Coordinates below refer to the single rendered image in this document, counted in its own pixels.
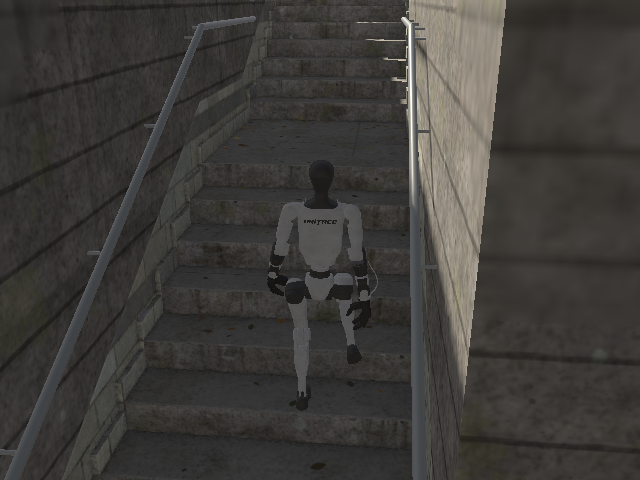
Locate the robot left shin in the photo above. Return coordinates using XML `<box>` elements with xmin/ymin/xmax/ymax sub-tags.
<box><xmin>293</xmin><ymin>328</ymin><xmax>309</xmax><ymax>397</ymax></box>

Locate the robot right hand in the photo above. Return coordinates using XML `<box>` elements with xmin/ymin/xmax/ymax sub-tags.
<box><xmin>346</xmin><ymin>299</ymin><xmax>371</xmax><ymax>330</ymax></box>

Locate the robot left hand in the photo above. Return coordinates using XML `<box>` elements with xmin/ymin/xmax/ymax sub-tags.
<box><xmin>267</xmin><ymin>275</ymin><xmax>288</xmax><ymax>296</ymax></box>

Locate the robot left forearm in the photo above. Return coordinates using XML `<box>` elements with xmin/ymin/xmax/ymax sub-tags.
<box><xmin>267</xmin><ymin>241</ymin><xmax>285</xmax><ymax>279</ymax></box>

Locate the robot left upper arm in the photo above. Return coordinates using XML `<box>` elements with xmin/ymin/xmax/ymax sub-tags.
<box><xmin>274</xmin><ymin>202</ymin><xmax>300</xmax><ymax>256</ymax></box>

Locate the robot left thigh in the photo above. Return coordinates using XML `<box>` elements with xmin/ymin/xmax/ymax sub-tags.
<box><xmin>285</xmin><ymin>278</ymin><xmax>311</xmax><ymax>345</ymax></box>

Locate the robot right forearm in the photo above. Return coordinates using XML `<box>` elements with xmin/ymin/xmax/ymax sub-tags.
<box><xmin>353</xmin><ymin>246</ymin><xmax>371</xmax><ymax>301</ymax></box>

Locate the robot right upper arm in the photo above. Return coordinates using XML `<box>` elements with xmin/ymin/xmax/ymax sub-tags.
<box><xmin>342</xmin><ymin>203</ymin><xmax>363</xmax><ymax>261</ymax></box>

